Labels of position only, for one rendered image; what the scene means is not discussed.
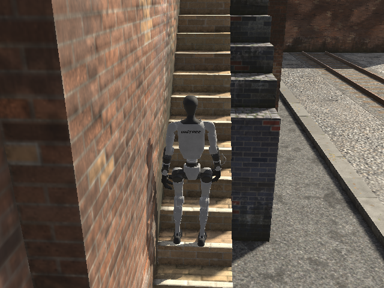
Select stairs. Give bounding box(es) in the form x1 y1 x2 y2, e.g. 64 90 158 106
153 0 233 288

